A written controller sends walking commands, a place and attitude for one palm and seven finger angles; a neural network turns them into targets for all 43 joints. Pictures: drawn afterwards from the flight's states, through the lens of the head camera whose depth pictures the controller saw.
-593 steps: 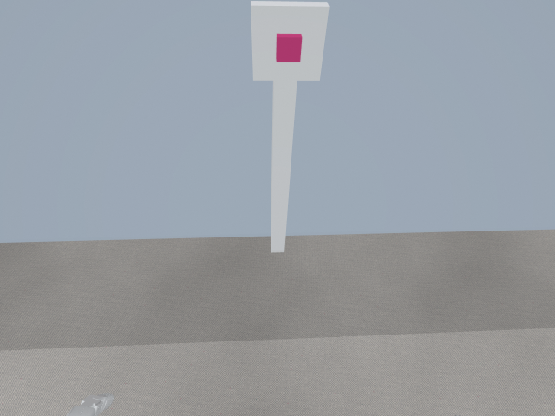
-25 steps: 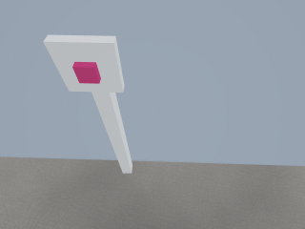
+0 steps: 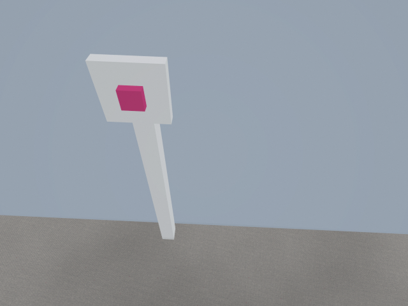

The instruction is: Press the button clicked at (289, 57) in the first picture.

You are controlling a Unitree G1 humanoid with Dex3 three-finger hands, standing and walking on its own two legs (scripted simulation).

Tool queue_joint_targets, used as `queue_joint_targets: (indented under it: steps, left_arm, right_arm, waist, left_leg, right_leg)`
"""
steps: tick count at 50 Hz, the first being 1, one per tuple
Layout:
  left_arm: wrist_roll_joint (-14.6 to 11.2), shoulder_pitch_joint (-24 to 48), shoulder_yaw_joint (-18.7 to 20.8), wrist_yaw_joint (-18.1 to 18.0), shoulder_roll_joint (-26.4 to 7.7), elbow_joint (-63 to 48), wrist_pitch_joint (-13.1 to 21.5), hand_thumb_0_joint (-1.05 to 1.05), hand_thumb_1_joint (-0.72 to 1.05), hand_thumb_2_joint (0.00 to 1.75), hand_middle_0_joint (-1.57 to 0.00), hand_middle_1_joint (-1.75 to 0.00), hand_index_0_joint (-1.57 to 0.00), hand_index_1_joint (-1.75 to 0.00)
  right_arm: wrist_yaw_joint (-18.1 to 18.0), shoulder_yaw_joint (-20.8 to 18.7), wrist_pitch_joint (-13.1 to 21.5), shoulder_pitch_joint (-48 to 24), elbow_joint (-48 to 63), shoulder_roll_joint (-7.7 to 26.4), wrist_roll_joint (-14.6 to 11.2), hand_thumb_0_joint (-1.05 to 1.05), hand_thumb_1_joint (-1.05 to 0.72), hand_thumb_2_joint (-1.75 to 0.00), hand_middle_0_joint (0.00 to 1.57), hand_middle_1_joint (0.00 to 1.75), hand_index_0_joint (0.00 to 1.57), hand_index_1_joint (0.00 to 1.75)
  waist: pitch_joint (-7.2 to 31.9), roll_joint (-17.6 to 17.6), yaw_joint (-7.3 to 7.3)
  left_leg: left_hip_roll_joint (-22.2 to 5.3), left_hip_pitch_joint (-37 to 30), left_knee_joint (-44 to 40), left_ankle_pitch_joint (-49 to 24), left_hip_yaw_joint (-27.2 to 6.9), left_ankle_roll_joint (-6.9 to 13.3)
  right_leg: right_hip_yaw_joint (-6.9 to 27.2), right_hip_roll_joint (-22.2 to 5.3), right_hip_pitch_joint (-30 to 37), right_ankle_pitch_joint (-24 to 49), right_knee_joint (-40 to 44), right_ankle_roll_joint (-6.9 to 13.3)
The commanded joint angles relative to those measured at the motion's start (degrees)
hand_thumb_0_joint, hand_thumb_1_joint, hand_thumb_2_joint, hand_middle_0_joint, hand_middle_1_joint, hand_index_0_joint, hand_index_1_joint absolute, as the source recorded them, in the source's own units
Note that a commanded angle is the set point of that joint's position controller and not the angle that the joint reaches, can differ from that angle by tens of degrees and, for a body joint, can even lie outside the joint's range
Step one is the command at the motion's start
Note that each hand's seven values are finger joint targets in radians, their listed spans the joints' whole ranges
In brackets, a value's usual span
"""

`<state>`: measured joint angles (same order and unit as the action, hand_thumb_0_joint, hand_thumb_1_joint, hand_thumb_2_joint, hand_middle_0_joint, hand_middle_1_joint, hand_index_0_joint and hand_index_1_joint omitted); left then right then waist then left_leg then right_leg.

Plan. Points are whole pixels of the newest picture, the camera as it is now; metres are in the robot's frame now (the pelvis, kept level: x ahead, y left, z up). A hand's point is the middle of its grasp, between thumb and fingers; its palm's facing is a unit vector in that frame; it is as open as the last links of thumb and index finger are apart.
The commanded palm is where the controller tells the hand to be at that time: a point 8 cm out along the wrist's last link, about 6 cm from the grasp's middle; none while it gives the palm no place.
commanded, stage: come to a stop and stand still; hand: left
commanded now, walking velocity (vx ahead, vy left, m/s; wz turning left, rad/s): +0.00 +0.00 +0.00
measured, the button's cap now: (132, 97) +0.52 +0.21 +0.13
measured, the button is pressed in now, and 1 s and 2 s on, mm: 0 0 0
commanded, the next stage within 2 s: look again from close up in 0.14 s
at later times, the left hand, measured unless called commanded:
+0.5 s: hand out of the picture +0.04 +0.19 -0.18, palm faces +0.05 -0.98 -0.21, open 7.4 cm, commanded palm none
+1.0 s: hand (72, 290) +0.16 +0.27 -0.07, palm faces +0.30 -0.93 -0.21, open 7.3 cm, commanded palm +0.10 +0.30 -0.06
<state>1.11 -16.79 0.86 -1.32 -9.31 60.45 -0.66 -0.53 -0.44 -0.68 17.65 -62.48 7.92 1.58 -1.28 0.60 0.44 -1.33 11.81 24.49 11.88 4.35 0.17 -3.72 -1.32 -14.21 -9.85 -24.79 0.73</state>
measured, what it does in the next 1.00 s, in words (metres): stands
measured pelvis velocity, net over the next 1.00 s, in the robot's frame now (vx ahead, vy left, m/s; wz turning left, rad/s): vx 0.00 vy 0.01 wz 0.03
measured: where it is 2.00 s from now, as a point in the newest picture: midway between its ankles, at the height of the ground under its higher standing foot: outside the picture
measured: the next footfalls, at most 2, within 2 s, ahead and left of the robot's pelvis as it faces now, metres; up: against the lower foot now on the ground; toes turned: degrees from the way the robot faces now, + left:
none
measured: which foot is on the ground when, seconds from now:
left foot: down 0.00-1.00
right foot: down 0.00-1.00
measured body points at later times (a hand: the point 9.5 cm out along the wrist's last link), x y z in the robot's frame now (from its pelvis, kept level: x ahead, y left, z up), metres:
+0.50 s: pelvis +0.01 +0.01 -0.01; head +0.00 +0.01 +0.44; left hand +0.03 +0.25 -0.16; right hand +0.04 -0.24 -0.16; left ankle +0.01 +0.12 -0.74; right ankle +0.04 -0.11 -0.74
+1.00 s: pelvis +0.00 +0.01 -0.01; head +0.02 +0.01 +0.44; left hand +0.14 +0.32 -0.05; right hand +0.13 -0.26 -0.11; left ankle +0.02 +0.12 -0.74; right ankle +0.04 -0.11 -0.74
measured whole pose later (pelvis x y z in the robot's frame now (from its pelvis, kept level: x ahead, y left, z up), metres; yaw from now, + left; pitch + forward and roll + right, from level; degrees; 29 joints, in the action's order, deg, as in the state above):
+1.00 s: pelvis +0.00 +0.01 -0.01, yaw +2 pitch -1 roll +1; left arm -7.6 -18.0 12.4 2.6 -16.5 26.3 6.9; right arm -2.0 -2.2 8.0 13.8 -46.6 16.4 -1.4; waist -1.8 1.0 1.4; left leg 0.2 13.9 28.9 14.2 3.1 0.9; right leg -4.8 -3.2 -16.0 -13.3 -30.2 0.2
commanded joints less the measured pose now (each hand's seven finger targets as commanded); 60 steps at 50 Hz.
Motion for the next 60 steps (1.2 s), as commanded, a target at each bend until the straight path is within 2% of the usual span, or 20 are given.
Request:
queue_joint_targets:
  steps: [1,11,12,13,15,18,21,28,41,43,44,45,46,47,48,49,53,55,58,60]
  left_arm:
    - [-0.11,-3.64,0.45,-0.32,-4.3,-1.1,1.43,0.0,0.9,0.9,-0.2,-0.3,-0.2,-0.3]
    - [-0.3,-7.37,-0.24,-0.62,-2.04,1.74,2.11,0.0,0.9,0.9,-0.2,-0.3,-0.2,-0.3]
    - [0.8,-2.36,0.0,-0.28,-13.97,-3.42,2.35,0.0,0.9,0.9,-0.2,-0.3,-0.2,-0.3]
    - [0.2,-4.25,1.2,-0.77,-9.19,-3.61,2.09,0.0,0.9,0.9,-0.2,-0.3,-0.2,-0.3]
    - [0.5,-5.36,0.89,-0.94,-6.97,-3.7,1.74,0.0,0.9,0.9,-0.2,-0.3,-0.2,-0.3]
    - [0.38,-3.45,1.61,-1.0,-7.89,-4.93,1.55,0.0,0.9,0.9,-0.2,-0.3,-0.2,-0.3]
    - [0.15,-1.94,1.94,-0.9,-8.82,-5.42,2.27,0.0,0.9,0.9,-0.2,-0.3,-0.2,-0.3]
    - [-0.08,1.23,2.41,-0.53,-13.07,-5.95,2.9,0.0,0.9,0.9,-0.2,-0.3,-0.2,-0.3]
    - [-0.11,9.28,1.88,0.48,-18.71,-6.71,2.39,0.0,0.9,0.9,-0.2,-0.3,-0.2,-0.3]
    - [-0.08,9.85,1.66,0.53,-18.97,-6.43,2.29,0.0,0.9,0.9,-0.2,-0.3,-0.2,-0.3]
    - [-0.38,2.35,0.47,-1.45,-12.23,-4.8,1.78,0.0,0.9,0.9,-0.2,-0.3,-0.2,-0.3]
    - [-8.29,40.1,27.22,0.6,-35.46,-73.13,13.76,0.0,0.9,0.9,-0.23,-0.33,-0.23,-0.33]
    - [-7.43,6.52,22.8,3.21,-27.27,-49.41,12.66,0.0,0.9,0.9,-0.25,-0.36,-0.25,-0.36]
    - [-10.18,8.0,17.9,2.97,-23.1,-51.08,13.79,0.0,0.9,0.9,-0.28,-0.39,-0.28,-0.39]
    - [-11.09,-2.74,14.21,4.41,-13.6,-47.42,12.52,0.0,0.9,0.9,-0.31,-0.42,-0.31,-0.42]
    - [-13.44,4.84,14.12,5.63,-12.7,-57.58,15.64,0.0,0.9,0.9,-0.34,-0.45,-0.34,-0.45]
    - [-16.95,-8.16,16.36,13.7,-8.78,-46.49,27.44,0.0,0.9,0.9,-0.45,-0.57,-0.45,-0.57]
    - [-19.45,-10.36,17.84,19.57,-9.25,-45.08,34.27,0.0,0.9,0.9,-0.5,-0.63,-0.5,-0.63]
    - [-22.52,-7.15,22.49,28.53,-16.19,-51.4,40.75,0.0,0.9,0.9,-0.58,-0.72,-0.58,-0.72]
    - [-24.76,-5.05,25.16,33.08,-20.28,-57.8,40.87,0.0,0.9,0.9,-0.64,-0.78,-0.64,-0.78]
  right_arm:
    - [-0.58,-0.49,1.17,4.29,1.42,4.83,-0.29,0.0,-0.9,-0.9,0.2,0.3,0.2,0.3]
    - [-1.05,0.09,1.82,6.96,-0.64,2.9,-0.64,0.0,-0.9,-0.9,0.2,0.3,0.2,0.3]
    - [-0.51,-1.72,1.02,0.3,6.69,13.57,-0.37,0.0,-0.9,-0.9,0.2,0.3,0.2,0.3]
    - [-0.95,-2.42,2.12,0.31,7.47,10.61,0.23,0.0,-0.9,-0.9,0.2,0.3,0.2,0.3]
    - [-1.49,-2.37,1.83,3.28,6.51,7.36,0.15,0.0,-0.9,-0.9,0.2,0.3,0.2,0.3]
    - [-1.32,-2.59,1.34,4.71,6.69,7.03,0.04,0.0,-0.9,-0.9,0.2,0.3,0.2,0.3]
    - [-1.26,-2.89,2.28,3.19,7.0,9.1,-0.33,0.0,-0.9,-0.9,0.2,0.3,0.2,0.3]
    - [-1.22,-3.33,3.52,-2.84,8.04,15.01,-0.5,0.0,-0.9,-0.9,0.2,0.3,0.2,0.3]
    - [0.04,-2.78,2.88,-11.05,8.35,20.97,-0.33,0.0,-0.9,-0.9,0.2,0.3,0.2,0.3]
    - [0.19,-2.61,2.78,-11.45,7.89,21.34,-0.36,0.0,-0.9,-0.9,0.2,0.3,0.2,0.3]
    - [0.17,-1.89,2.55,-9.31,9.72,15.73,-1.66,0.0,-0.9,-0.9,0.2,0.3,0.2,0.3]
    - [-1.45,-4.07,8.69,-9.5,27.13,17.16,-3.24,0.0,-0.9,-0.9,0.2,0.3,0.2,0.3]
    - [-3.09,-3.65,12.35,-14.99,27.73,16.65,-2.68,0.0,-0.9,-0.9,0.2,0.3,0.2,0.3]
    - [-3.19,-3.04,13.81,-14.02,26.53,17.04,-3.96,0.0,-0.9,-0.9,0.2,0.3,0.2,0.3]
    - [-2.52,-3.46,14.56,-9.36,26.13,13.9,-4.47,0.0,-0.9,-0.9,0.2,0.3,0.2,0.3]
    - [-2.48,-3.77,15.96,-12.09,29.83,14.97,-4.15,0.0,-0.9,-0.9,0.2,0.3,0.2,0.3]
    - [-2.29,-4.03,18.66,-10.48,31.59,14.45,-3.25,0.0,-0.9,-0.9,0.2,0.3,0.2,0.3]
    - [-1.68,-4.53,20.35,-10.57,33.01,14.33,-3.07,0.0,-0.9,-0.9,0.2,0.3,0.2,0.3]
    - [-0.59,-4.5,22.68,-9.78,36.68,14.92,-3.34,0.0,-0.9,-0.9,0.2,0.3,0.2,0.3]
    - [-1.04,-4.17,23.34,-9.77,39.08,14.93,-3.88,0.0,-0.9,-0.9,0.2,0.3,0.2,0.3]
  waist:
    - [-3.75,0.43,-0.17]
    - [-3.09,-0.45,-0.1]
    - [-11.27,-0.48,-2.85]
    - [0.36,-1.1,-0.19]
    - [4.81,-1.63,-1.56]
    - [1.22,2.72,-2.2]
    - [-1.92,-0.72,-1.64]
    - [-0.01,-3.33,-0.1]
    - [1.97,-0.55,-0.35]
    - [2.29,-0.73,-0.42]
    - [0.64,4.18,0.56]
    - [18.89,2.11,-2.01]
    - [10.9,-5.48,4.82]
    - [9.73,-8.14,1.79]
    - [6.68,-9.28,0.3]
    - [3.11,-9.81,-0.52]
    - [1.04,6.74,0.18]
    - [3.82,9.97,1.13]
    - [14.7,2.14,1.91]
    - [19.98,-2.64,2.13]
  left_leg:
    - [-4.11,5.48,-7.68,11.11,-5.95,1.38]
    - [-4.23,4.49,-6.54,6.84,-5.29,1.2]
    - [-1.95,5.63,-3.26,3.22,-5.45,0.41]
    - [-4.61,6.61,-0.77,12.17,-6.76,1.71]
    - [-3.0,5.96,2.51,9.69,-5.88,1.97]
    - [-1.85,7.26,4.79,9.58,-4.94,1.87]
    - [-3.87,6.69,1.04,4.9,-6.92,2.43]
    - [-5.79,4.62,-1.46,-7.74,-7.9,2.78]
    - [-6.09,0.69,-6.47,-3.06,-8.27,1.99]
    - [-6.25,0.34,-7.03,-2.76,-8.35,1.93]
    - [-7.55,2.39,1.94,1.16,-2.63,0.04]
    - [2.51,-2.45,-3.05,-11.09,-5.97,-0.07]
    - [1.74,-3.07,-1.21,-13.97,-3.16,0.91]
    - [1.53,0.75,-0.64,-7.52,-3.96,-0.49]
    - [1.06,-0.6,-0.33,-4.08,-3.37,-0.41]
    - [2.01,2.91,1.96,0.67,-4.67,-0.6]
    - [3.27,20.01,12.48,13.86,-4.18,-0.41]
    - [3.32,26.91,19.71,15.06,-4.17,-0.3]
    - [3.2,30.85,27.41,13.13,-4.07,-0.16]
    - [2.63,30.79,30.39,11.05,-3.75,0.68]
  right_leg:
    - [7.36,-4.4,-0.89,-12.88,7.41,1.18]
    - [7.0,-4.41,-0.32,-8.09,5.91,1.66]
    - [4.91,-3.0,-5.78,-6.64,2.42,2.15]
    - [6.41,-4.99,-2.3,-15.53,1.52,1.5]
    - [7.89,-5.74,-0.99,-14.46,2.38,2.12]
    - [9.75,-7.04,-4.82,-18.86,4.7,2.75]
    - [7.8,-5.35,-4.91,-11.27,2.3,2.78]
    - [4.72,-4.75,3.0,6.2,-1.12,2.28]
    - [5.27,-5.76,4.91,2.57,3.32,1.06]
    - [5.21,-5.86,5.16,2.27,3.77,0.92]
    - [6.47,-8.36,3.67,5.05,2.53,-1.0]
    - [0.0,0.05,6.2,9.83,-2.34,2.46]
    - [-0.92,0.89,2.48,2.92,-3.86,3.12]
    - [-2.29,0.25,1.17,-1.31,-3.77,2.8]
    - [-2.02,0.76,-2.9,-3.04,-3.51,1.68]
    - [-2.01,0.57,-5.16,-4.51,-4.35,1.24]
    - [-1.86,1.16,-18.93,-21.16,-11.64,0.15]
    - [0.45,0.86,-23.49,-25.43,-16.54,0.2]
    - [6.28,-0.35,-22.75,-25.89,-21.14,0.77]
    - [9.16,-0.77,-20.98,-24.74,-21.95,0.84]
